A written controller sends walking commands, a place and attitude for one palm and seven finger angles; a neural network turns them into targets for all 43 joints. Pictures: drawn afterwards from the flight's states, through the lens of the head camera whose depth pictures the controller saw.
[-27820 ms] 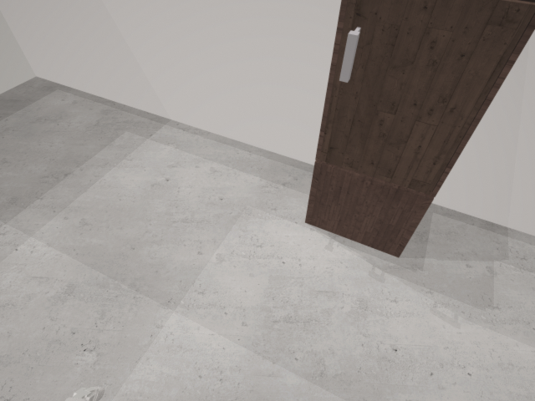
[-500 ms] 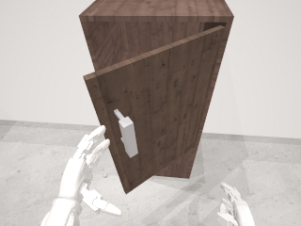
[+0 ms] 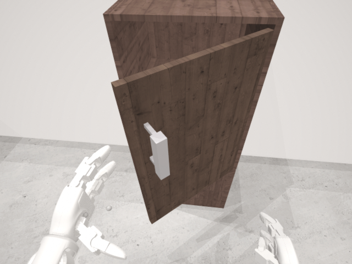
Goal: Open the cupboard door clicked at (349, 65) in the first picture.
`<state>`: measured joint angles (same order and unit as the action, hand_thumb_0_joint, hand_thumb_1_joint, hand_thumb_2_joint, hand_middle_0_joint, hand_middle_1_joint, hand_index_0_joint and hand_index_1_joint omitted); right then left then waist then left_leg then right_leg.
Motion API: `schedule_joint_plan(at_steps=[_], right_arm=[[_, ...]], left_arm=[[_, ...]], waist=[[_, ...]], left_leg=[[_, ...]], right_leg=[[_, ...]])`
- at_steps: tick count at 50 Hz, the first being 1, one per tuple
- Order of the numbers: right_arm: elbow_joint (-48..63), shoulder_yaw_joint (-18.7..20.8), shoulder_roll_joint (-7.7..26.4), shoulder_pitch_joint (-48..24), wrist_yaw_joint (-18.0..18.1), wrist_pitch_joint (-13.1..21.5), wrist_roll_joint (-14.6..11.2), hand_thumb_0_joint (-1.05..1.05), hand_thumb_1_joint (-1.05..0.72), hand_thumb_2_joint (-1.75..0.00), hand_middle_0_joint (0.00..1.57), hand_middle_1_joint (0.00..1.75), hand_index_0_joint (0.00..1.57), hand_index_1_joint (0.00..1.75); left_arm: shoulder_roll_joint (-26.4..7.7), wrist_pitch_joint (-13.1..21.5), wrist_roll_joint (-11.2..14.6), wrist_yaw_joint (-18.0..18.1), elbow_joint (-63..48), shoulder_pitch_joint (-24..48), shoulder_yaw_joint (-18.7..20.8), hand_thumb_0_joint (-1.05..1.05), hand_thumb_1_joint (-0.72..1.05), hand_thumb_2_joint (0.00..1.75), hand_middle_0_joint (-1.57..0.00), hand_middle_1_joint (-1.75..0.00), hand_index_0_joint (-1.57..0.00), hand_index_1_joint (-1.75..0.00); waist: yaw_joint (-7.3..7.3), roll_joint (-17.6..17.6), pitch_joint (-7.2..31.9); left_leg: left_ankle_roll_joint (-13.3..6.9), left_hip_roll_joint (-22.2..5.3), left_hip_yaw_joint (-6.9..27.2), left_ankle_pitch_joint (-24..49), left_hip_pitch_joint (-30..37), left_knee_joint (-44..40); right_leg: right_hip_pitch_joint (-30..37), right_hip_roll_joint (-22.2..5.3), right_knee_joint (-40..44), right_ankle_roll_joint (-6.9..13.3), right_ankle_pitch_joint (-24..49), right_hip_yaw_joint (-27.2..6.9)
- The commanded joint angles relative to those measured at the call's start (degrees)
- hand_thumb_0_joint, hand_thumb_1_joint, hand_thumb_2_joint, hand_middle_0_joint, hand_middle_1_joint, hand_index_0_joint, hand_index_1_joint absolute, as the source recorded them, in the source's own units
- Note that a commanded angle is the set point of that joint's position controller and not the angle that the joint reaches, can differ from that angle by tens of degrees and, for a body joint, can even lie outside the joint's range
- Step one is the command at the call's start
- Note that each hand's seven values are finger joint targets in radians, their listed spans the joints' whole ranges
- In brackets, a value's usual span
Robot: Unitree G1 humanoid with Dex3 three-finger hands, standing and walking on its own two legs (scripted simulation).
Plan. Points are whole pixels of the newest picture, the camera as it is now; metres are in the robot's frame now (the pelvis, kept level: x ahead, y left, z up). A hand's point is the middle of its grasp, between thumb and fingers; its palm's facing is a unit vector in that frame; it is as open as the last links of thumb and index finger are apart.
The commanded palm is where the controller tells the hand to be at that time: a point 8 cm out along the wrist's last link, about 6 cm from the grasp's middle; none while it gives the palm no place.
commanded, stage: draw the hand back to the body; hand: left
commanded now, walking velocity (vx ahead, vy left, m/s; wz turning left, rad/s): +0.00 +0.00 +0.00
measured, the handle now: (155, 150) +0.33 +0.08 +0.11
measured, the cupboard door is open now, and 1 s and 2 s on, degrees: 41 41 41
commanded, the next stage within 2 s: step back with the hand held close in 1.42 s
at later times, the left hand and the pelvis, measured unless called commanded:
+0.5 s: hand (64, 200) +0.19 +0.21 +0.15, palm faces +0.21 -0.94 -0.27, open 15.3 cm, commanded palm +0.15 +0.25 +0.16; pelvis +0.00 +0.01 +0.02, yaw +0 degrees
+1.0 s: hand (34, 172) +0.22 +0.26 +0.18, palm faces +0.39 -0.82 -0.41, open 9.6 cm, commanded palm +0.17 +0.31 +0.20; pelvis +0.03 +0.01 +0.03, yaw -2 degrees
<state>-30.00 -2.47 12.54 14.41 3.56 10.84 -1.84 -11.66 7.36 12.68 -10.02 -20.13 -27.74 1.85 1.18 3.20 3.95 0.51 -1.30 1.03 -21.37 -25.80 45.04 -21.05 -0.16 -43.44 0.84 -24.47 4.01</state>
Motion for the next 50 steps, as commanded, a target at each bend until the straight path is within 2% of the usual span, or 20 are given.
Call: schedule_joint_plan(at_steps=[1,4,6,10,12,14,17,18,19,20,23,24,25,29,31,34,35,36,39,50], right_arm=[[10.2,2.1,5.8,-7.8,0.7,3.5,-0.5,0.0,-0.9,-0.9,0.2,0.3,0.2,0.3],[9.9,2.1,6.1,-7.8,1.0,3.8,-0.5,0.0,-0.9,-0.9,0.2,0.3,0.2,0.3],[10.0,1.8,6.2,-7.7,1.1,4.2,-0.6,0.0,-0.9,-0.9,0.2,0.3,0.2,0.3],[9.5,1.8,6.4,-7.9,1.4,4.7,-0.7,0.0,-0.9,-0.9,0.2,0.3,0.2,0.3],[9.3,1.7,6.4,-8.0,1.5,5.0,-0.8,0.0,-0.9,-0.9,0.2,0.3,0.2,0.3],[8.7,1.8,6.6,-8.3,1.6,5.0,-0.8,0.0,-0.9,-0.9,0.2,0.3,0.2,0.3],[8.5,1.6,6.6,-8.6,1.6,5.2,-1.0,0.0,-0.9,-0.9,0.2,0.3,0.2,0.3],[9.0,1.3,5.7,-9.7,2.8,4.6,0.0,0.0,-0.9,-0.9,0.2,0.3,0.2,0.3],[7.8,1.2,5.1,-9.1,3.3,4.5,0.7,0.0,-0.9,-0.9,0.2,0.3,0.2,0.3],[7.4,1.0,5.2,-9.1,3.3,3.9,1.0,0.0,-0.9,-0.9,0.2,0.3,0.2,0.3],[6.3,1.2,5.3,-9.5,2.9,2.4,1.4,0.0,-0.9,-0.9,0.2,0.3,0.2,0.3],[5.7,1.4,5.7,-9.6,2.8,2.2,1.6,0.0,-0.9,-0.9,0.2,0.3,0.2,0.3],[5.8,1.4,5.6,-9.7,2.7,2.1,1.8,0.0,-0.9,-0.9,0.2,0.3,0.2,0.3],[4.5,1.9,5.9,-10.4,2.7,1.6,2.1,0.0,-0.9,-0.9,0.2,0.3,0.2,0.3],[4.3,1.8,5.7,-10.7,2.4,1.1,2.2,0.0,-0.9,-0.9,0.2,0.3,0.2,0.3],[3.5,2.2,6.0,-10.9,2.3,0.8,2.2,0.0,-0.9,-0.9,0.2,0.3,0.2,0.3],[3.5,2.2,5.8,-10.9,2.2,0.6,2.2,0.0,-0.9,-0.9,0.2,0.3,0.2,0.3],[3.4,2.4,5.8,-10.8,2.0,0.4,2.2,0.0,-0.9,-0.9,0.2,0.3,0.2,0.3],[2.9,2.8,6.1,-11.1,1.9,-0.3,2.2,0.0,-0.9,-0.9,0.2,0.3,0.2,0.3],[2.3,3.5,6.1,-11.0,1.6,-2.0,1.9,0.0,-0.9,-0.9,0.2,0.3,0.2,0.3]], left_arm=[[-5.2,2.0,1.5,0.3,-13.6,3.4,5.3,0.0,-0.5,0.3,-0.15,-0.3,-0.15,-0.3],[-6.3,0.9,2.1,-0.1,-14.2,3.5,6.7,0.0,-0.5,0.3,-0.15,-0.3,-0.15,-0.3],[-6.0,0.4,2.3,-0.6,-15.8,4.5,6.2,0.0,-0.5,0.3,-0.15,-0.3,-0.15,-0.3],[-7.5,-0.8,3.0,-1.6,-16.2,3.9,8.3,0.0,-0.5,0.3,-0.15,-0.3,-0.15,-0.3],[-7.7,-1.3,3.3,-2.1,-17.1,5.1,8.5,0.0,-0.5,0.3,-0.15,-0.3,-0.15,-0.3],[-9.5,-1.9,3.6,-2.3,-16.2,4.2,10.9,0.0,-0.43,0.33,-0.15,-0.3,-0.15,-0.3],[-9.5,-2.8,4.6,-3.2,-16.8,4.6,11.8,0.0,-0.32,0.37,-0.16,-0.3,-0.16,-0.3],[-15.8,-0.8,-4.1,5.5,-23.1,8.3,12.1,0.0,-0.29,0.39,-0.16,-0.3,-0.16,-0.3],[-13.4,-1.1,-5.3,9.6,-19.3,4.8,12.0,0.0,-0.26,0.4,-0.16,-0.3,-0.16,-0.3],[-9.8,-1.4,-6.6,11.5,-18.6,2.8,8.8,0.0,-0.22,0.42,-0.16,-0.3,-0.16,-0.3],[-10.5,-1.0,-8.7,14.8,-17.6,2.1,9.4,0.0,-0.12,0.47,-0.16,-0.3,-0.16,-0.3],[-11.9,-0.6,-9.4,15.7,-17.3,2.5,10.4,0.0,-0.08,0.48,-0.16,-0.3,-0.16,-0.3],[-11.0,-0.1,-9.7,16.1,-18.3,2.9,9.7,0.0,-0.05,0.5,-0.17,-0.3,-0.17,-0.3],[-13.9,0.7,-10.6,17.6,-17.5,2.6,13.1,0.0,0.09,0.55,-0.17,-0.3,-0.17,-0.3],[-13.1,0.8,-10.4,17.7,-17.3,2.6,13.0,0.0,0.17,0.58,-0.17,-0.3,-0.17,-0.3],[-14.9,1.2,-10.8,18.1,-17.4,2.8,15.3,0.0,0.27,0.63,-0.18,-0.3,-0.18,-0.3],[-13.9,1.2,-10.6,18.1,-17.2,2.2,15.0,0.0,0.31,0.64,-0.18,-0.3,-0.18,-0.3],[-14.2,1.2,-10.5,18.1,-16.6,1.9,15.7,0.0,0.34,0.66,-0.18,-0.3,-0.18,-0.3],[-15.4,1.2,-10.5,18.1,-15.8,2.1,17.5,0.0,0.44,0.7,-0.18,-0.3,-0.18,-0.3],[-18.5,1.2,-9.6,18.2,-14.8,4.4,23.7,0.0,0.83,0.87,-0.2,-0.3,-0.2,-0.3]], waist=[[0.64,-2.2,3.0],[0.84,-2.7,2.9],[0.64,-1.0,3.0],[0.96,-2.1,3.1],[0.93,-0.1,2.8],[1.4,-2.0,3.0],[1.5,-0.2,2.3],[2.68,0.2,-0.1],[1.87,-2.4,-3.6],[1.41,-1.7,-3.9],[1.35,0.4,-3.6],[1.62,-0.5,-3.2],[1.34,0.4,-2.1],[1.93,-1.0,-1.2],[1.93,0.1,-1.7],[2.34,1.0,-0.8],[2.17,0.9,-0.4],[2.18,-0.8,-0.9],[2.42,-1.1,-0.8],[2.72,1.1,-0.3]], left_leg=[[-1.5,1.8,0.7,8.3,6.0,-8.0],[-1.6,1.7,0.9,7.7,6.7,-8.5],[-1.4,1.8,1.2,7.7,7.5,-9.2],[-1.5,1.8,1.4,8.3,8.3,-9.8],[-1.4,1.8,1.4,8.7,9.2,-10.4],[-1.4,1.8,1.6,9.6,9.3,-10.6],[-1.3,1.8,1.5,9.5,9.9,-11.5],[-1.2,1.6,0.6,8.2,10.4,-13.7],[-1.0,1.4,0.5,5.8,10.6,-14.4],[-1.2,1.3,0.5,6.2,11.9,-15.0],[-1.1,0.9,0.0,7.1,14.3,-17.6],[-1.1,0.8,0.1,7.6,14.9,-18.4],[-1.1,0.8,-0.1,8.5,16.0,-19.0],[-1.2,0.5,-0.6,12.6,18.4,-20.9],[-1.1,0.6,-0.6,13.5,18.7,-22.1],[-1.0,0.4,-0.7,16.3,20.1,-22.8],[-1.0,0.4,-0.8,17.4,20.6,-23.1],[-1.0,0.2,-0.8,18.1,20.6,-23.2],[-1.0,0.2,-1.3,20.1,21.3,-23.2],[-1.0,0.2,-2.1,25.1,22.7,-23.1]], right_leg=[[-1.1,1.3,9.1,-0.5,12.4,-0.7],[-0.7,1.4,10.0,-0.5,11.2,-0.6],[-0.6,1.4,9.9,-0.5,11.2,-0.1],[0.4,1.4,10.8,-0.5,11.9,0.0],[0.7,1.5,11.1,-0.4,12.4,0.2],[2.0,1.6,11.4,-0.3,13.2,0.4],[2.3,1.6,12.1,-0.3,13.1,0.6],[3.2,0.8,16.4,0.1,11.3,-2.4],[1.9,0.5,18.9,0.1,7.6,-2.3],[2.4,0.4,19.2,0.0,7.8,-2.1],[4.9,0.2,20.6,0.0,8.2,-1.9],[6.2,0.3,21.2,0.1,8.6,-1.8],[7.2,0.1,21.2,0.0,9.5,-1.8],[10.5,0.2,22.5,0.1,13.2,-1.7],[11.5,0.2,22.8,0.0,14.2,-1.6],[13.3,0.4,23.2,0.2,16.3,-1.6],[13.7,0.2,23.0,0.1,17.4,-1.5],[13.7,0.4,23.2,0.0,18.1,-1.4],[14.6,0.5,23.8,-0.1,20.1,-1.5],[16.0,0.3,24.2,-0.2,25.1,-2.0]])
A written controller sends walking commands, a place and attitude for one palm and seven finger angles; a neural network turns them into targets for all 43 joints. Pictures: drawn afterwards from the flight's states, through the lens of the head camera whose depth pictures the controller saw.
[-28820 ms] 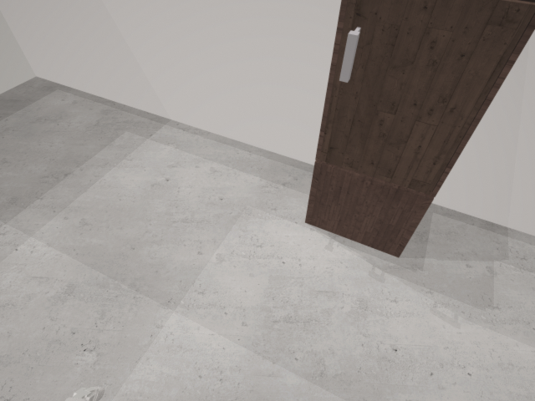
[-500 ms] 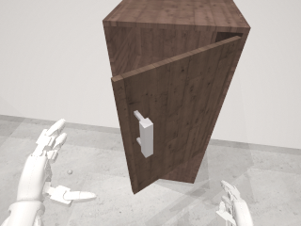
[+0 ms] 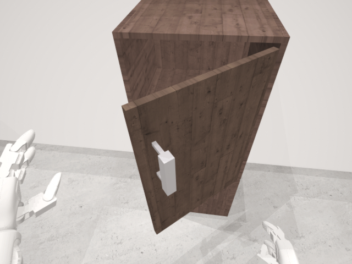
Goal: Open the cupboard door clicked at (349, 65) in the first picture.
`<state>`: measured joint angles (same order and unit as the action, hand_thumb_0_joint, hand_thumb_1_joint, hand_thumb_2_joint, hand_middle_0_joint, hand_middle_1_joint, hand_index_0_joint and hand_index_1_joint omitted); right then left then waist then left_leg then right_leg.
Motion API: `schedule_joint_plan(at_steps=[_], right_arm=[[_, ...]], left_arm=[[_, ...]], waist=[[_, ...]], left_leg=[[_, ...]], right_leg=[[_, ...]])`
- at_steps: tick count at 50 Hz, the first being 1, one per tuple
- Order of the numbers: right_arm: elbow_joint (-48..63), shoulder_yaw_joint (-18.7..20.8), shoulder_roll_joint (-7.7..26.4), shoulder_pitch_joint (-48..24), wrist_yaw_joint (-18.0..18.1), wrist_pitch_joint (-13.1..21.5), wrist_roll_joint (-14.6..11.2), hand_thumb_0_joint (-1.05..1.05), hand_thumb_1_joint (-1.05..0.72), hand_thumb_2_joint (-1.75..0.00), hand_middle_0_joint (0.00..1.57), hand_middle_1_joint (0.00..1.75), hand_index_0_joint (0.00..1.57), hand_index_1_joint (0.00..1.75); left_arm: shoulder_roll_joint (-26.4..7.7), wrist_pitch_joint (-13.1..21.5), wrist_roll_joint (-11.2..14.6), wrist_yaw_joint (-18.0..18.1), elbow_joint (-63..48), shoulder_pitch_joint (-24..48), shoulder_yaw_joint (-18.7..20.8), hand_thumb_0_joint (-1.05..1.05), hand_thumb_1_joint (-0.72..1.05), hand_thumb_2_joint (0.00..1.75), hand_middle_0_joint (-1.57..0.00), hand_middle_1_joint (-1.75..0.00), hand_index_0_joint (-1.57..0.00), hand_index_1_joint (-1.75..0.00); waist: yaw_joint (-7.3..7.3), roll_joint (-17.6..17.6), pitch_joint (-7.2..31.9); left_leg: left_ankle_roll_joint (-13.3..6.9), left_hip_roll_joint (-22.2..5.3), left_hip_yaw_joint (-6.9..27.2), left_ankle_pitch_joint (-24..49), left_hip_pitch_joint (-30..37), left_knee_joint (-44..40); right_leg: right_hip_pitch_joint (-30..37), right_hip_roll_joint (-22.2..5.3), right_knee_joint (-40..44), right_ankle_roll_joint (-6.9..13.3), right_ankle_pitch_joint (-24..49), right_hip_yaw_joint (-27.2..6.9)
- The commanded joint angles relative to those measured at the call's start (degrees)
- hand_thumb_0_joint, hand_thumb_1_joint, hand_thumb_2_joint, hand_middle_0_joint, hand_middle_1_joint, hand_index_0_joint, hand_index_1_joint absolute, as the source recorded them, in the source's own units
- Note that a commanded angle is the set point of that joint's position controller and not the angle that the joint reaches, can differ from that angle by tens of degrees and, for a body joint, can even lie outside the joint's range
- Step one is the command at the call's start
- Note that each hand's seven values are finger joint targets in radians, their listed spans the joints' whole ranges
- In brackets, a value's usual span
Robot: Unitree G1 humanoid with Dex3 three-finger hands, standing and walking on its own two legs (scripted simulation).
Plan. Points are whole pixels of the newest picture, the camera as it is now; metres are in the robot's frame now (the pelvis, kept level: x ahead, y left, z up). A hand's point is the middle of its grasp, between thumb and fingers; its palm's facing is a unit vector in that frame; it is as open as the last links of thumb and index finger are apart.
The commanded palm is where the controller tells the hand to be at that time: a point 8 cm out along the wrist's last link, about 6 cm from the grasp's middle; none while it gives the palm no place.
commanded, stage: draw the hand back to the body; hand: left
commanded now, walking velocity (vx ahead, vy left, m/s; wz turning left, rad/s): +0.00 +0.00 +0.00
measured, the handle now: (162, 168) +0.30 +0.07 +0.08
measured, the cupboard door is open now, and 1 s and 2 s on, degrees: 41 41 41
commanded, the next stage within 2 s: step back with the hand held close in 0.42 s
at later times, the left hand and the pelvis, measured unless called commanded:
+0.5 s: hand (47, 189) +0.19 +0.25 +0.15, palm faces +0.44 -0.80 -0.41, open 7.4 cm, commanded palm +0.14 +0.29 +0.17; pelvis +0.00 -0.01 +0.00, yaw +0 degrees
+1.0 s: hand (26, 214) +0.15 +0.26 +0.15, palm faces +0.34 -0.79 -0.51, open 7.4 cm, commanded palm +0.09 +0.31 +0.17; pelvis -0.06 +0.01 -0.01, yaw -1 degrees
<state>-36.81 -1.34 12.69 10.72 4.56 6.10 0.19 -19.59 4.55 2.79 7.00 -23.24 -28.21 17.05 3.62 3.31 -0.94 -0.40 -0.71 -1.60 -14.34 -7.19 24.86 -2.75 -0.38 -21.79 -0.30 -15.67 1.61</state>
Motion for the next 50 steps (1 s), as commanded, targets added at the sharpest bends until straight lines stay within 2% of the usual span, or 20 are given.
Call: schedule_joint_plan(at_steps=[1,5,8,14,19,24,26,27,28,29,30,32,34,38,39,40,42,45,46,50], right_arm=[[9.1,2.4,5.9,-7.4,0.5,2.6,-0.2,0.0,-0.9,-0.9,0.2,0.3,0.2,0.3],[9.2,2.7,6.1,-7.4,0.3,2.4,-0.2,0.0,-0.9,-0.9,0.2,0.3,0.2,0.3],[9.3,2.9,6.3,-7.5,0.3,2.0,-0.2,0.0,-0.9,-0.9,0.2,0.3,0.2,0.3],[9.0,2.9,6.0,-7.6,0.5,2.4,-0.1,0.0,-0.9,-0.9,0.2,0.3,0.2,0.3],[8.9,2.9,6.0,-7.8,0.4,2.3,-0.2,0.0,-0.9,-0.9,0.2,0.3,0.2,0.3],[8.9,3.1,6.0,-8.0,0.5,2.2,-0.3,0.0,-0.9,-0.9,0.2,0.3,0.2,0.3],[9.0,3.0,5.9,-7.9,0.4,2.2,-0.3,0.0,-0.9,-0.9,0.2,0.3,0.2,0.3],[9.3,2.8,5.9,-8.3,0.4,2.6,-0.3,0.0,-0.9,-0.9,0.2,0.3,0.2,0.3],[10.7,2.7,7.3,-6.9,0.3,1.4,-0.8,0.0,-0.9,-0.9,0.2,0.3,0.2,0.3],[9.7,2.6,6.6,-7.0,0.5,0.6,-0.7,0.0,-0.9,-0.9,0.2,0.3,0.2,0.3],[9.8,3.0,6.5,-7.1,0.5,-0.3,-0.6,0.0,-0.9,-0.9,0.2,0.3,0.2,0.3],[11.3,3.5,7.1,-6.9,0.2,-1.6,-0.7,0.0,-0.9,-0.9,0.2,0.3,0.2,0.3],[11.7,3.9,7.4,-7.1,0.5,-2.5,-0.8,0.0,-0.9,-0.9,0.2,0.3,0.2,0.3],[13.4,4.4,6.8,-6.7,0.7,-4.0,-1.3,0.0,-0.9,-0.9,0.2,0.3,0.2,0.3],[13.2,4.5,6.9,-7.1,1.1,-4.1,-1.3,0.0,-0.9,-0.9,0.2,0.3,0.2,0.3],[13.7,4.5,6.6,-6.3,1.1,-4.2,-1.3,0.0,-0.9,-0.9,0.2,0.3,0.2,0.3],[14.3,4.5,6.6,-6.5,1.1,-4.1,-1.4,0.0,-0.9,-0.9,0.2,0.3,0.2,0.3],[14.4,4.4,6.6,-6.3,1.3,-3.6,-1.2,0.0,-0.9,-0.9,0.2,0.3,0.2,0.3],[14.5,4.4,6.8,-6.0,1.3,-3.4,-1.2,0.0,-0.9,-0.9,0.2,0.3,0.2,0.3],[14.4,4.4,7.1,-5.4,1.1,-2.4,-1.2,0.0,-0.9,-0.9,0.2,0.3,0.2,0.3]], left_arm=[[-10.7,4.0,0.5,1.2,-11.2,4.9,9.0,0.0,0.87,0.88,-0.2,-0.3,-0.2,-0.3],[-8.9,3.7,0.5,0.9,-9.5,4.3,7.3,0.0,0.9,0.9,-0.2,-0.3,-0.2,-0.3],[-9.4,3.7,0.6,0.8,-9.9,5.3,7.3,0.0,0.9,0.9,-0.2,-0.3,-0.2,-0.3],[-11.5,3.9,0.3,1.0,-11.9,5.8,9.1,0.0,0.9,0.9,-0.2,-0.3,-0.2,-0.3],[-10.9,3.9,0.5,0.8,-11.2,5.2,8.9,0.0,0.9,0.9,-0.2,-0.3,-0.2,-0.3],[-10.8,4.0,0.5,0.8,-9.9,5.1,8.8,0.0,0.9,0.9,-0.2,-0.3,-0.2,-0.3],[-10.1,4.1,0.5,0.6,-10.8,5.8,8.0,0.0,0.9,0.9,-0.2,-0.3,-0.2,-0.3],[-11.3,4.7,0.6,0.8,-14.7,10.1,8.2,0.0,0.9,0.9,-0.2,-0.3,-0.2,-0.3],[-18.7,6.9,0.6,1.0,-15.9,13.4,15.8,0.0,0.9,0.9,-0.2,-0.3,-0.2,-0.3],[-18.7,7.7,0.3,0.7,-13.0,12.0,16.1,0.0,0.9,0.9,-0.2,-0.3,-0.2,-0.3],[-13.1,7.2,0.5,0.0,-9.1,4.5,12.1,0.0,0.9,0.9,-0.2,-0.3,-0.2,-0.3],[-10.6,6.5,0.4,-0.6,-9.5,-0.4,9.6,0.0,0.9,0.9,-0.2,-0.3,-0.2,-0.3],[-11.5,6.4,0.3,-0.3,-10.6,-2.1,10.2,0.0,0.9,0.9,-0.2,-0.3,-0.2,-0.3],[-13.7,5.9,0.3,0.5,-13.3,-2.9,12.3,0.0,0.9,0.9,-0.2,-0.3,-0.2,-0.3],[-15.0,6.1,0.3,0.9,-14.6,-2.6,13.1,0.0,0.9,0.9,-0.2,-0.3,-0.2,-0.3],[-14.9,6.1,0.3,1.2,-15.1,-3.4,13.4,0.0,0.9,0.9,-0.2,-0.3,-0.2,-0.3],[-15.3,6.3,0.3,1.5,-16.8,-3.3,13.7,0.0,0.9,0.9,-0.2,-0.3,-0.2,-0.3],[-15.4,6.8,0.2,2.1,-18.4,-4.1,14.0,0.0,0.9,0.9,-0.2,-0.3,-0.2,-0.3],[-15.2,6.9,0.2,2.2,-17.9,-4.5,14.1,0.0,0.9,0.9,-0.2,-0.3,-0.2,-0.3],[-14.2,7.7,-0.2,2.6,-17.7,-4.7,13.8,0.0,0.9,0.9,-0.2,-0.3,-0.2,-0.3]], waist=[[0.33,0.2,4.8],[0.08,-0.3,3.4],[0.02,-1.9,4.1],[0.42,0.3,5.6],[0.37,0.8,4.8],[0.33,-1.3,4.0],[0.16,0.0,4.3],[-0.01,0.5,5.0],[-2.35,-0.7,0.0],[-2.18,-1.3,0.3],[-2.64,-3.2,1.6],[-2.65,-1.9,4.8],[-2.54,-0.2,7.4],[-2.82,-5.0,9.9],[-2.69,-2.8,10.2],[-2.7,-3.0,10.9],[-2.69,-2.3,10.5],[-2.64,1.8,10.0],[-2.6,1.2,9.3],[-3.12,1.9,6.3]], left_leg=[[-0.2,-0.4,0.5,17.6,4.3,-2.9],[-0.4,-0.4,0.2,18.2,4.4,-3.0],[-0.7,-0.3,0.1,17.5,4.6,-2.8],[-0.5,-0.2,-0.1,19.1,5.6,-2.3],[-0.5,-0.2,-0.3,18.2,5.3,-2.5],[-0.7,-0.2,-0.4,16.7,5.1,-2.7],[-0.6,-0.2,-0.2,16.6,5.2,-2.9],[-0.7,0.0,-0.1,15.9,5.7,-2.8],[-1.6,-1.1,1.0,13.5,2.2,-0.7],[-1.5,-0.9,1.8,12.6,1.4,-0.2],[-1.4,-1.2,1.6,14.7,1.8,0.5],[-1.4,-1.9,0.9,19.0,2.4,1.0],[-1.3,-2.6,1.0,23.2,2.8,0.7],[-1.0,-3.5,0.8,24.6,1.8,1.8],[-1.0,-3.5,1.2,24.7,1.0,1.6],[-0.8,-3.8,1.3,24.8,0.2,1.4],[-0.9,-4.0,1.4,23.3,-1.0,1.4],[-1.0,-4.6,2.6,19.3,-4.5,0.2],[-1.1,-4.8,3.2,17.0,-6.1,-0.5],[-1.7,-5.4,4.7,1.6,-13.4,-2.8]], right_leg=[[-2.4,0.6,2.7,0.8,16.0,0.5],[-3.0,0.6,2.9,0.7,16.8,0.5],[-2.9,0.7,3.3,0.5,16.8,0.3],[-2.1,0.5,3.2,0.7,18.7,0.2],[-2.5,0.5,3.4,0.6,18.1,0.1],[-2.8,0.6,4.0,0.5,17.2,0.0],[-2.9,0.6,3.8,0.5,16.5,0.0],[-3.0,0.5,4.0,0.4,16.3,-0.1],[-9.0,-1.7,6.7,0.3,19.2,-4.2],[-8.3,-2.9,6.5,0.6,21.3,-4.0],[-7.9,-3.2,5.3,0.4,23.4,-3.5],[-7.5,-3.2,3.5,-0.1,25.0,-2.8],[-6.5,-3.1,1.9,-0.3,26.2,-2.0],[-6.6,-3.0,-0.1,-0.7,28.4,-2.5],[-6.0,-3.3,-0.9,-0.4,28.3,-2.4],[-5.3,-3.0,-1.7,-0.4,27.8,-2.4],[-6.3,-2.7,-2.3,-0.5,25.9,-2.8],[-6.1,-2.4,-3.5,-0.3,21.2,-3.1],[-6.2,-1.9,-3.7,-0.4,18.4,-2.9],[-7.1,-1.5,-3.5,-0.2,8.0,-3.9]])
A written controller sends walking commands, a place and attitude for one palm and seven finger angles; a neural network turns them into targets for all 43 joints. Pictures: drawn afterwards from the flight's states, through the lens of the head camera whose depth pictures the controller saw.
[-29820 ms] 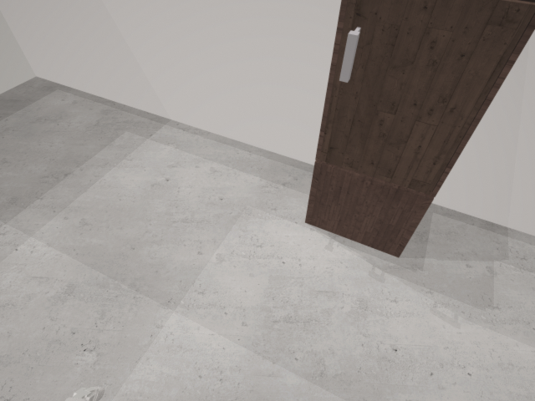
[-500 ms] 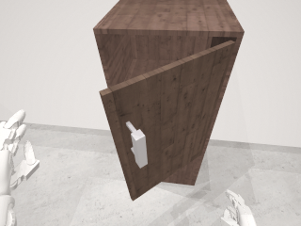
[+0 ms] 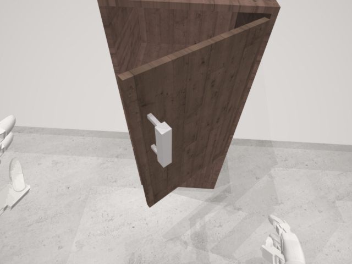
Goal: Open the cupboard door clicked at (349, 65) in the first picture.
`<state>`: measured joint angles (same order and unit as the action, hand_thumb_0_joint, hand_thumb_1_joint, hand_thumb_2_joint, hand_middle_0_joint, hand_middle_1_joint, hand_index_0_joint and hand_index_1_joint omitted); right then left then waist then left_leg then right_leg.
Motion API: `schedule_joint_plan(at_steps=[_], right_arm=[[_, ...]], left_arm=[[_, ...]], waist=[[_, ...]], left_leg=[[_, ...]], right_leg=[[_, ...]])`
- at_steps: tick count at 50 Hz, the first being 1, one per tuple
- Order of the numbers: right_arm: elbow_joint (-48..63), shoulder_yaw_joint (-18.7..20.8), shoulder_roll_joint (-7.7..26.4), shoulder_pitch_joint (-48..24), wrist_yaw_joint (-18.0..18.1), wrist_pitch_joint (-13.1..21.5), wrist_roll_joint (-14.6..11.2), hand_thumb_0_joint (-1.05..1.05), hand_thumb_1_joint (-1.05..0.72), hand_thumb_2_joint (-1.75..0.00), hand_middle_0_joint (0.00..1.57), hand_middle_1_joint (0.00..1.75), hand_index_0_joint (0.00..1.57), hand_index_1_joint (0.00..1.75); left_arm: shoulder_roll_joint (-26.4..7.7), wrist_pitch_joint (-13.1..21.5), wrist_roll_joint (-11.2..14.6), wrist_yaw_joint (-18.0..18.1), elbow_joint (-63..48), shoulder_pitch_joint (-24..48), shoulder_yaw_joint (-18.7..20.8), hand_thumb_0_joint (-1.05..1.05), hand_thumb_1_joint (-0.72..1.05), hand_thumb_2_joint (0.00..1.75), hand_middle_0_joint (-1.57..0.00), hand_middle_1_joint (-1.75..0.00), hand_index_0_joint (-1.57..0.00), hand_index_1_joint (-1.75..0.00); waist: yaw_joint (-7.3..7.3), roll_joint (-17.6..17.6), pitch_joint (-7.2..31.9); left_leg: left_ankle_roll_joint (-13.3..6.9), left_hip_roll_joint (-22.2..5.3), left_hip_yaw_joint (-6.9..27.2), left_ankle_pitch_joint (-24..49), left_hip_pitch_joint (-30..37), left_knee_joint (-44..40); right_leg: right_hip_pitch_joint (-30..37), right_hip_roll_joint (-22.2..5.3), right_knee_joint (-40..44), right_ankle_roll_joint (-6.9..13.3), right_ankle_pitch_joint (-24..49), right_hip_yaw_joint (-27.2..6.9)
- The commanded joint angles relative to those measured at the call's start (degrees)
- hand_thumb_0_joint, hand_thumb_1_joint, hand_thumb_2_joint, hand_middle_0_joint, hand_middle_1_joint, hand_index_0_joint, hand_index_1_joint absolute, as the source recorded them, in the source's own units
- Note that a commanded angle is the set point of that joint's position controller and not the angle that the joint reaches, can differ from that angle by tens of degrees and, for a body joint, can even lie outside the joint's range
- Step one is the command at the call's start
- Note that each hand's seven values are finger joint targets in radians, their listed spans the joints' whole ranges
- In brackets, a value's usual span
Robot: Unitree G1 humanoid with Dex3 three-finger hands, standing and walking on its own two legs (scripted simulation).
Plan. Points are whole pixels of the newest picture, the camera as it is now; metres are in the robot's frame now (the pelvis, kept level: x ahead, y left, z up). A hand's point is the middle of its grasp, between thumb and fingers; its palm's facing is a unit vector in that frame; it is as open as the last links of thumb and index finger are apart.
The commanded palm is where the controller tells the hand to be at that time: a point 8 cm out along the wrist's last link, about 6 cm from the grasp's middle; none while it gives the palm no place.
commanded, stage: step back with the hand held close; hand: left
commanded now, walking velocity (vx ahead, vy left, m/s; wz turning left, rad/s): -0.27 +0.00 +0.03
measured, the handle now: (158, 140) +0.36 +0.07 +0.08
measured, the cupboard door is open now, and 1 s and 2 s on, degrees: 41 41 41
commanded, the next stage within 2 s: stop stepping back and stand still in 0.62 s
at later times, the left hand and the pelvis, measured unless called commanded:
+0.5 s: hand out of the picture +0.10 +0.30 +0.17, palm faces +0.50 -0.74 -0.44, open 7.4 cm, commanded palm +0.02 +0.33 +0.18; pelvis -0.10 +0.02 -0.02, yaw +5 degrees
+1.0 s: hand out of the picture +0.01 +0.27 +0.16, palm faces +0.37 -0.83 -0.41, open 7.4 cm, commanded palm -0.06 +0.31 +0.18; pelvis -0.21 +0.02 -0.01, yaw -3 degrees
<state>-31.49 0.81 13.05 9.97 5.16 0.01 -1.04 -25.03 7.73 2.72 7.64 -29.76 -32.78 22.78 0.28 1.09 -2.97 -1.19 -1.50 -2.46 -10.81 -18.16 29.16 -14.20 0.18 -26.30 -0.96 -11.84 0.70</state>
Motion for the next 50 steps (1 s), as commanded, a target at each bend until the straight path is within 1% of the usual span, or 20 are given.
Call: schedule_joint_plan(at_steps=[1,9,14,17,19,21,22,24,25,32,34,36,37,38,39,42,44,45,47,50], right_arm=[[9.1,2.2,7.0,-4.4,0.4,4.0,0.1,0.0,-0.9,-0.9,0.2,0.3,0.2,0.3],[8.6,2.4,7.6,-3.5,0.6,7.4,0.5,0.0,-0.9,-0.9,0.2,0.3,0.2,0.3],[5.6,2.9,6.6,-1.2,0.0,8.2,1.3,0.0,-0.9,-0.9,0.2,0.3,0.2,0.3],[3.5,2.3,5.4,-1.0,-0.4,7.5,1.3,0.0,-0.9,-0.9,0.2,0.3,0.2,0.3],[3.8,2.4,6.5,-2.6,0.3,7.4,1.2,0.0,-0.9,-0.9,0.2,0.3,0.2,0.3],[5.7,2.0,7.7,-4.3,0.8,8.3,1.2,0.0,-0.9,-0.9,0.2,0.3,0.2,0.3],[5.8,2.6,7.7,-4.2,0.8,9.1,1.6,0.0,-0.9,-0.9,0.2,0.3,0.2,0.3],[4.7,3.8,6.4,-3.5,0.0,10.0,1.5,0.0,-0.9,-0.9,0.2,0.3,0.2,0.3],[4.3,3.8,6.2,-4.0,-0.7,10.4,1.5,0.0,-0.9,-0.9,0.2,0.3,0.2,0.3],[2.1,2.0,5.4,-4.3,-2.2,10.9,2.0,0.0,-0.9,-0.9,0.2,0.3,0.2,0.3],[1.6,2.1,4.5,-3.2,-2.6,9.6,2.1,0.0,-0.9,-0.9,0.2,0.3,0.2,0.3],[1.8,1.1,3.8,-5.5,-2.2,8.5,1.8,0.0,-0.9,-0.9,0.2,0.3,0.2,0.3],[2.2,0.5,3.9,-4.9,-2.0,9.2,2.9,0.0,-0.9,-0.9,0.2,0.3,0.2,0.3],[2.8,1.4,4.0,-3.7,-1.7,8.6,0.8,0.0,-0.9,-0.9,0.2,0.3,0.2,0.3],[4.7,1.2,4.7,-5.2,-1.5,8.3,0.1,0.0,-0.9,-0.9,0.2,0.3,0.2,0.3],[3.8,-0.1,5.0,-4.0,0.0,7.6,0.3,0.0,-0.9,-0.9,0.2,0.3,0.2,0.3],[3.7,1.2,6.9,-2.9,0.2,9.4,-0.4,0.0,-0.9,-0.9,0.2,0.3,0.2,0.3],[4.1,0.9,6.8,-2.6,0.0,10.5,0.0,0.0,-0.9,-0.9,0.2,0.3,0.2,0.3],[3.5,0.7,5.6,-2.8,-0.3,12.0,1.9,0.0,-0.9,-0.9,0.2,0.3,0.2,0.3],[3.9,1.0,5.4,-3.0,-0.9,12.0,2.1,0.0,-0.9,-0.9,0.2,0.3,0.2,0.3]], left_arm=[[-8.4,4.8,-0.3,2.1,-11.2,0.3,8.0,0.0,0.9,0.9,-0.2,-0.3,-0.2,-0.3],[-9.3,7.1,-1.9,2.7,-11.4,2.1,10.4,0.0,0.9,0.9,-0.2,-0.3,-0.2,-0.3],[-9.6,7.6,-1.6,3.0,-13.1,4.0,9.6,0.0,0.9,0.9,-0.2,-0.3,-0.2,-0.3],[-8.8,7.0,-1.6,3.7,-11.7,7.3,7.5,0.0,0.9,0.9,-0.2,-0.3,-0.2,-0.3],[-10.4,7.1,-1.4,3.8,-13.4,9.4,8.4,0.0,0.9,0.9,-0.2,-0.3,-0.2,-0.3],[-9.3,8.0,-1.6,3.7,-14.0,7.5,9.6,0.0,0.9,0.9,-0.2,-0.3,-0.2,-0.3],[-9.6,8.3,-2.0,3.6,-15.2,8.0,11.0,0.0,0.9,0.9,-0.2,-0.3,-0.2,-0.3],[-12.2,8.9,-1.1,3.6,-14.8,6.4,12.5,0.0,0.9,0.9,-0.2,-0.3,-0.2,-0.3],[-8.9,8.5,-0.6,3.4,-12.8,4.2,10.2,0.0,0.9,0.9,-0.2,-0.3,-0.2,-0.3],[-8.3,7.3,1.6,2.7,-15.0,5.8,6.8,0.0,0.9,0.9,-0.2,-0.3,-0.2,-0.3],[-11.5,8.3,1.7,2.0,-14.2,4.6,9.5,0.0,0.9,0.9,-0.2,-0.3,-0.2,-0.3],[-16.0,10.1,1.2,2.1,-16.0,8.2,12.1,0.0,0.9,0.9,-0.2,-0.3,-0.2,-0.3],[-17.4,10.1,0.3,2.4,-12.4,7.2,13.8,0.0,0.9,0.9,-0.2,-0.3,-0.2,-0.3],[-11.1,7.9,0.6,1.3,-8.5,4.5,8.6,0.0,0.9,0.9,-0.2,-0.3,-0.2,-0.3],[-12.6,6.5,0.5,1.3,-9.6,4.3,10.5,0.0,0.9,0.9,-0.2,-0.3,-0.2,-0.3],[-10.4,4.6,0.9,1.3,-9.3,4.3,9.1,0.0,0.9,0.9,-0.2,-0.3,-0.2,-0.3],[-11.6,5.1,1.1,1.2,-11.7,6.9,8.6,0.0,0.9,0.9,-0.2,-0.3,-0.2,-0.3],[-10.1,5.6,0.9,1.5,-10.7,6.2,7.6,0.0,0.9,0.9,-0.2,-0.3,-0.2,-0.3],[-11.6,6.4,0.5,1.9,-14.2,5.7,9.1,0.0,0.9,0.9,-0.2,-0.3,-0.2,-0.3],[-10.8,6.5,0.2,2.4,-14.8,-0.5,9.5,0.0,0.9,0.9,-0.2,-0.3,-0.2,-0.3]], waist=[[0.04,4.1,7.2],[0.38,8.0,6.2],[-0.85,-4.8,5.2],[-1.83,-10.3,6.6],[-1.67,-3.2,3.8],[-0.61,15.8,3.9],[-0.38,20.1,7.1],[-0.04,8.4,10.4],[0.1,7.9,9.7],[0.17,14.6,12.0],[0.2,7.3,12.0],[0.75,-7.8,9.9],[0.94,-6.5,10.0],[-0.06,-15.4,11.3],[0.27,-16.3,13.0],[-1.7,-0.9,9.6],[-1.22,5.7,10.7],[-0.44,8.3,10.6],[-0.47,14.8,9.4],[0.36,14.4,8.1]], left_leg=[[-1.1,-4.6,6.3,-7.1,-4.8,-8.1],[-3.9,-7.9,11.8,-26.7,-21.1,-13.9],[0.6,0.7,3.9,-17.8,-3.1,8.4],[1.4,2.1,2.4,-10.0,5.6,15.4],[0.3,-0.6,6.2,-12.8,4.0,3.8],[-4.2,-12.3,21.3,-30.6,-15.2,-17.7],[-7.7,-18.6,28.8,-37.0,-23.9,-25.8],[-7.9,-18.5,24.6,-22.7,-13.8,-19.8],[-7.3,-16.7,19.9,-20.6,-10.8,-18.2],[-0.1,-11.2,10.5,-15.1,-1.2,-22.3],[3.1,-7.0,5.3,-5.4,5.0,-10.7],[4.4,0.0,1.2,-7.0,7.3,13.8],[4.0,0.1,1.1,-10.5,0.8,18.9],[3.1,2.6,2.7,-10.2,-6.5,22.0],[2.1,2.0,2.1,-7.8,-6.2,20.8],[0.1,1.9,1.4,12.2,6.5,2.9],[-2.3,-5.1,9.4,22.1,14.8,-4.1],[-4.1,-8.8,15.9,20.0,14.4,-7.8],[-3.3,-11.9,25.5,-11.0,3.7,-21.8],[0.7,-7.9,16.2,-26.9,-7.4,-26.5]], right_leg=[[4.2,-1.7,0.9,0.5,1.0,-3.0],[12.6,2.0,-8.8,0.2,-4.6,-1.9],[-12.6,-8.1,10.0,5.6,-19.3,-16.5],[-19.2,-11.9,10.1,6.5,-12.1,-14.3],[-19.1,-7.2,5.6,3.8,-13.2,-9.6],[-3.6,2.8,-15.2,-0.3,-14.5,-1.8],[6.3,6.6,-33.7,-0.7,-13.9,-1.1],[-0.6,5.8,-42.3,0.3,-17.5,-4.9],[-3.1,5.6,-42.1,0.3,-17.4,-4.1],[4.7,6.4,-8.9,2.7,-22.4,3.5],[2.0,0.3,11.5,5.0,-14.5,-2.4],[-10.5,-15.7,16.8,8.5,6.2,-18.2],[-5.6,-18.3,12.2,9.8,22.7,-15.9],[3.6,-13.6,4.2,6.4,38.3,-10.3],[6.0,-12.4,0.6,4.8,44.1,-9.0],[1.9,-6.8,-2.6,2.3,32.5,-3.5],[-1.2,-0.4,-7.4,-0.7,7.0,-0.9],[-3.3,2.1,-8.6,-0.7,-8.7,-1.3],[1.0,2.8,-16.9,0.7,-20.0,-2.3],[10.8,5.2,-11.4,2.2,-18.0,2.7]])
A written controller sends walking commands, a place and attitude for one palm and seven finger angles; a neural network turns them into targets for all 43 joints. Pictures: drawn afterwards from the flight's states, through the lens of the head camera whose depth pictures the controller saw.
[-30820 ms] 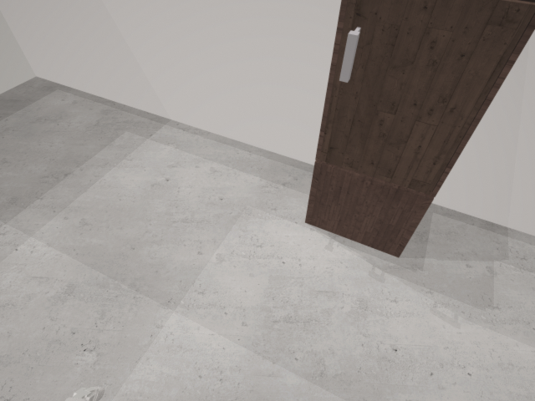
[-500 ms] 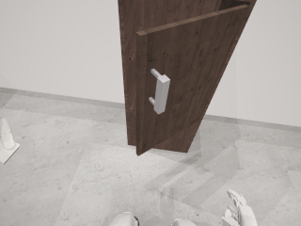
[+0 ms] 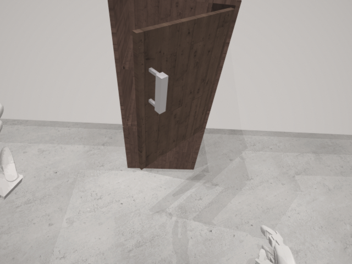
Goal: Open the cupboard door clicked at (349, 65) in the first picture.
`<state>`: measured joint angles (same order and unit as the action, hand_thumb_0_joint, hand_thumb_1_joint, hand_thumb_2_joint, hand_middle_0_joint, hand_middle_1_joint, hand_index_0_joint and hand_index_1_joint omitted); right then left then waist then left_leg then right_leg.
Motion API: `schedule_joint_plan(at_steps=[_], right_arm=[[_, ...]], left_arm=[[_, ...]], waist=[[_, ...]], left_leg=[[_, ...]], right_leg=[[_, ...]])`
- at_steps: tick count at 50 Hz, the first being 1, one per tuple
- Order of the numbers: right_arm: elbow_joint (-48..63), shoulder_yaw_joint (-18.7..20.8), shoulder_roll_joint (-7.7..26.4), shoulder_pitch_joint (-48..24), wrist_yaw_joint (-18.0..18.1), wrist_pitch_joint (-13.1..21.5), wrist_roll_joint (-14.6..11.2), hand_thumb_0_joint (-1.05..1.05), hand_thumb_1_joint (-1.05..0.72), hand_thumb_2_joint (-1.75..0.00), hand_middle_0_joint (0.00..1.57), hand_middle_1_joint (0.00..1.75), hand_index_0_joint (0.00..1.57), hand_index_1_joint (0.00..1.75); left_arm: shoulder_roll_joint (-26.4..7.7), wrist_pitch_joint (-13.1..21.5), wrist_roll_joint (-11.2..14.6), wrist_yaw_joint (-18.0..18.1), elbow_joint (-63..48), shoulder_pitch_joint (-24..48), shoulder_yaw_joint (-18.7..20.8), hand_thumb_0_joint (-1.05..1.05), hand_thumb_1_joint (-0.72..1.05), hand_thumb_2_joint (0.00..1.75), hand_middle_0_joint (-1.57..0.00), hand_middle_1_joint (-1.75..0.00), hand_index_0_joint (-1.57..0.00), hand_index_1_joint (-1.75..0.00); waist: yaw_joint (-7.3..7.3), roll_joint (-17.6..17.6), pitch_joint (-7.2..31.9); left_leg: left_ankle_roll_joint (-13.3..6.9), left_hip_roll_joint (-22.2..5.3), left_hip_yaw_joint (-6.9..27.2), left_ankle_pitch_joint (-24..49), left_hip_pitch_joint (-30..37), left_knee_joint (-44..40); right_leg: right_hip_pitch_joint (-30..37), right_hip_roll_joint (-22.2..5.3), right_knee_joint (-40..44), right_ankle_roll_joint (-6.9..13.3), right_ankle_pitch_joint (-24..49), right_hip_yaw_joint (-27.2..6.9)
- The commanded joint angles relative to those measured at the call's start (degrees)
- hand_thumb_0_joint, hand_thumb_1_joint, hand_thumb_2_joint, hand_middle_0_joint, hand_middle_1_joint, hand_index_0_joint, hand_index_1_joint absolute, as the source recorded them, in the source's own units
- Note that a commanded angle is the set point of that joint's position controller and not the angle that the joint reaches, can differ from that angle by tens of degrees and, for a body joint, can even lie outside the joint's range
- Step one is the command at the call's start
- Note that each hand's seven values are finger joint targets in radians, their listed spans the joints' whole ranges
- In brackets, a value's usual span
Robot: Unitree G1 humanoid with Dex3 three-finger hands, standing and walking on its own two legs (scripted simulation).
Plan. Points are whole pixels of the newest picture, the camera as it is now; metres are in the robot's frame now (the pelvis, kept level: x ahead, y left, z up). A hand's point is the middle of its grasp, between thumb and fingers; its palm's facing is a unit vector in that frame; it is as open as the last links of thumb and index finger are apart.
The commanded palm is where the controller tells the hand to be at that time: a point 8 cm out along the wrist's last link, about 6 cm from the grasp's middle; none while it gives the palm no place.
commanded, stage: stop stepping back and stand still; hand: left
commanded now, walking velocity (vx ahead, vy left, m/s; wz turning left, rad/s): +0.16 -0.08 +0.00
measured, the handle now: (156, 90) +0.57 +0.08 +0.09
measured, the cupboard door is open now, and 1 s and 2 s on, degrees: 41 41 41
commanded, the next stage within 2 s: let the arm hang, fingers relaxed in 0.62 s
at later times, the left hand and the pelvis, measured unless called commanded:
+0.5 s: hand out of the picture +0.13 +0.29 +0.18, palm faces +0.45 -0.78 -0.44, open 7.4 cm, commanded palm +0.06 +0.33 +0.19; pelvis -0.07 +0.03 +0.00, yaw +1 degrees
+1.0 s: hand out of the picture +0.02 +0.18 -0.16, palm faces +0.13 -0.98 -0.14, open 7.2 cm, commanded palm none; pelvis -0.06 +0.02 +0.00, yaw +5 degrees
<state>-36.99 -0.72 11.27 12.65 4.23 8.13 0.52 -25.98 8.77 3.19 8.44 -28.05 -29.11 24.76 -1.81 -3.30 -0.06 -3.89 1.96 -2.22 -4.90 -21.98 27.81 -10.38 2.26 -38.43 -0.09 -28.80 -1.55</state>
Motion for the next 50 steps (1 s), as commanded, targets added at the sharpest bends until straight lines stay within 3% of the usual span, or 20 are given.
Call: schedule_joint_plan(at_steps=[1,3,4,5,6,9,16,18,20,24,30,33,34,35,36,38,42,45,48,50], right_arm=[[9.7,2.6,7.3,-5.7,-0.1,3.5,0.5,0.0,-0.9,-0.9,0.2,0.3,0.2,0.3],[9.9,3.1,7.0,-5.6,-0.2,2.0,0.3,0.0,-0.9,-0.9,0.2,0.3,0.2,0.3],[9.5,3.3,6.5,-4.8,-0.3,1.1,0.3,0.0,-0.9,-0.9,0.2,0.3,0.2,0.3],[9.1,3.7,6.9,-5.0,-0.1,0.0,0.6,0.0,-0.9,-0.9,0.2,0.3,0.2,0.3],[7.8,4.3,7.9,-4.2,0.1,-0.3,0.4,0.0,-0.9,-0.9,0.2,0.3,0.2,0.3],[6.9,3.3,7.7,-3.3,0.7,0.9,0.1,0.0,-0.9,-0.9,0.2,0.3,0.2,0.3],[7.4,3.0,7.4,-3.5,2.6,4.0,0.4,0.0,-0.9,-0.9,0.2,0.3,0.2,0.3],[9.2,3.8,9.5,-3.5,2.1,4.0,0.0,0.0,-0.9,-0.9,0.2,0.3,0.2,0.3],[7.3,3.3,6.7,-3.0,1.3,4.1,0.5,0.0,-0.9,-0.9,0.2,0.3,0.2,0.3],[6.4,3.5,6.9,-3.7,-0.2,4.7,0.0,0.0,-0.9,-0.9,0.2,0.3,0.2,0.3],[7.9,3.1,7.2,-4.6,0.0,2.4,-0.2,0.0,-0.9,-0.9,0.2,0.3,0.2,0.3],[8.0,3.2,6.2,-3.9,-0.2,1.8,-0.4,0.0,-0.9,-0.9,0.2,0.3,0.2,0.3],[7.9,3.8,6.5,-4.6,-0.4,1.8,-0.9,0.0,-0.9,-0.9,0.2,0.3,0.2,0.3],[7.6,3.4,6.1,-4.4,-0.6,1.8,-0.8,0.0,-0.9,-0.9,0.2,0.3,0.2,0.3],[-4.4,5.8,11.1,-5.1,-5.7,1.4,0.5,0.0,-0.9,-0.9,0.2,0.3,0.2,0.3],[-1.5,3.4,3.6,-0.6,-5.1,-5.6,-0.5,0.0,-0.9,-0.9,0.2,0.3,0.2,0.3],[-3.1,3.5,5.0,0.7,-4.7,-8.5,1.4,0.0,-0.9,-0.9,0.2,0.3,0.2,0.3],[-7.1,2.9,8.8,-0.3,-4.1,-8.1,2.3,0.0,-0.9,-0.9,0.2,0.3,0.2,0.3],[-12.4,1.4,7.1,-1.8,-3.3,-8.3,1.6,0.0,-0.9,-0.9,0.2,0.3,0.2,0.3],[-15.5,1.1,6.0,-0.7,-2.8,-8.2,1.2,0.0,-0.9,-0.9,0.2,0.3,0.2,0.3]], left_arm=[[-8.9,5.0,-0.3,1.6,-15.6,-6.1,7.0,0.0,0.9,0.9,-0.2,-0.3,-0.2,-0.3],[-9.1,4.5,-0.5,1.2,-14.0,-8.6,7.3,0.0,0.9,0.9,-0.2,-0.3,-0.2,-0.3],[-11.4,4.5,-0.6,1.2,-13.6,-9.3,9.4,0.0,0.9,0.9,-0.2,-0.3,-0.2,-0.3],[-11.2,4.7,-0.3,1.0,-14.5,-6.4,8.6,0.0,0.9,0.9,-0.2,-0.3,-0.2,-0.3],[-10.6,4.2,0.2,0.9,-13.1,-3.2,8.3,0.0,0.9,0.9,-0.2,-0.3,-0.2,-0.3],[-8.8,5.5,-1.0,1.0,-6.5,6.3,5.4,0.0,0.9,0.9,-0.2,-0.3,-0.2,-0.3],[-7.1,6.2,-2.4,2.3,-9.7,8.2,2.7,0.0,0.9,0.9,-0.2,-0.3,-0.2,-0.3],[-8.0,7.1,-1.8,2.4,-15.8,7.1,4.6,0.0,0.9,0.9,-0.2,-0.3,-0.2,-0.3],[-10.3,7.6,-2.3,2.1,-15.4,5.4,7.5,0.0,0.9,0.9,-0.2,-0.3,-0.2,-0.3],[-8.6,6.8,-2.2,1.8,-13.9,-0.5,7.4,0.0,0.9,0.9,-0.2,-0.3,-0.2,-0.3],[-6.5,5.1,-1.9,1.5,-7.5,0.0,4.8,0.0,0.9,0.9,-0.2,-0.3,-0.2,-0.3],[-8.8,4.4,-1.2,1.1,-7.0,2.3,6.1,0.0,0.9,0.9,-0.2,-0.3,-0.2,-0.3],[-8.9,4.1,-1.0,1.3,-8.3,3.3,5.8,0.0,0.9,0.9,-0.2,-0.3,-0.2,-0.3],[-7.6,4.3,-1.1,1.3,-8.0,3.2,4.8,0.0,0.9,0.9,-0.2,-0.3,-0.2,-0.3],[5.1,-4.4,-7.1,-5.2,34.2,6.8,-14.7,0.0,0.9,0.9,-0.2,-0.3,-0.2,-0.3],[8.4,-8.2,-5.4,-7.4,37.6,6.2,-16.3,0.0,0.9,0.9,-0.2,-0.3,-0.2,-0.3],[7.3,-8.7,-5.1,-7.3,51.6,10.8,-19.0,0.0,0.9,0.9,-0.2,-0.3,-0.2,-0.3],[8.8,-8.9,-4.4,-7.3,61.7,12.2,-21.1,0.0,0.9,0.9,-0.2,-0.3,-0.2,-0.3],[7.9,-9.0,-3.9,-7.3,72.2,14.6,-21.7,0.0,0.9,0.9,-0.2,-0.3,-0.2,-0.3],[8.5,-8.3,-3.6,-7.3,78.4,13.1,-22.1,0.0,0.9,0.9,-0.2,-0.3,-0.2,-0.3]], waist=[[2.48,20.0,4.6],[2.55,15.0,3.7],[2.18,4.4,5.2],[1.79,-6.3,3.5],[1.47,-8.9,0.4],[-0.58,-0.9,-2.3],[1.27,0.0,0.6],[1.34,15.6,2.7],[0.24,19.4,0.6],[1.23,15.0,-1.0],[1.0,12.3,-0.9],[1.24,-8.0,2.0],[1.8,-9.1,2.0],[1.43,-7.5,1.7],[-0.49,-2.0,0.1],[0.45,-4.0,2.5],[0.54,-11.7,0.6],[1.75,3.5,4.2],[1.67,14.5,0.4],[1.68,12.1,2.5]], left_leg=[[4.6,-10.0,12.9,-33.3,-7.3,-24.7],[5.8,-5.3,5.9,-29.4,-9.4,-15.1],[5.5,-1.9,1.9,-23.1,-4.0,0.5],[5.5,0.1,1.4,-16.8,-2.7,21.1],[5.8,-0.2,3.6,-15.7,-9.3,34.0],[4.8,-5.0,3.3,-13.9,-11.5,31.8],[1.4,-2.9,-3.4,-16.6,10.3,-3.9],[-3.3,-14.5,15.1,-8.4,19.0,-8.3],[-7.7,-22.4,27.4,-20.6,11.3,-17.8],[-4.5,-17.3,12.6,-15.9,5.7,-15.0],[-0.4,-12.6,5.2,-28.2,-4.4,-9.9],[3.4,-3.1,-0.3,-19.5,-3.9,12.8],[3.7,-2.5,1.0,-21.0,-4.8,21.9],[3.8,-3.1,2.7,-20.5,-6.3,25.8],[3.5,-8.1,1.6,-23.5,-14.1,31.5],[4.1,-3.9,-1.0,-23.8,-6.2,23.6],[3.1,-2.0,-2.1,-13.9,2.4,7.5],[-0.5,-11.2,8.0,12.7,10.6,0.9],[0.5,-9.9,7.1,4.6,5.3,-3.6],[1.8,-9.0,5.2,3.7,8.1,-3.5]], right_leg=[[11.0,3.9,4.4,1.8,-0.9,6.8],[12.9,1.6,16.0,2.8,0.3,5.5],[5.6,-5.3,23.6,4.8,-1.3,-1.8],[-6.8,-17.5,31.4,9.9,-10.1,-19.4],[-12.5,-21.9,33.6,12.7,-17.0,-26.1],[-11.3,-17.3,29.4,9.4,-9.9,-15.2],[-7.1,-10.6,18.1,6.5,-2.9,-6.4],[-14.7,-2.1,0.2,1.5,7.6,1.6],[-17.3,-1.9,-14.0,0.0,-2.5,2.6],[-10.7,-3.3,-6.0,-0.5,6.7,4.4],[5.6,-0.8,11.0,0.4,7.2,7.1],[1.0,-14.2,24.3,7.3,4.6,-18.4],[-0.2,-18.4,26.4,9.6,6.6,-23.6],[1.6,-19.2,24.9,10.4,14.0,-21.3],[0.1,-24.5,13.0,11.6,41.9,-5.6],[-0.6,-16.8,10.3,10.8,45.0,-0.6],[0.2,-14.0,10.1,6.8,44.4,2.0],[-3.1,-8.9,8.2,1.3,25.7,3.2],[1.5,-7.8,12.7,1.7,19.5,2.5],[3.5,-8.9,15.4,2.7,23.7,1.3]])
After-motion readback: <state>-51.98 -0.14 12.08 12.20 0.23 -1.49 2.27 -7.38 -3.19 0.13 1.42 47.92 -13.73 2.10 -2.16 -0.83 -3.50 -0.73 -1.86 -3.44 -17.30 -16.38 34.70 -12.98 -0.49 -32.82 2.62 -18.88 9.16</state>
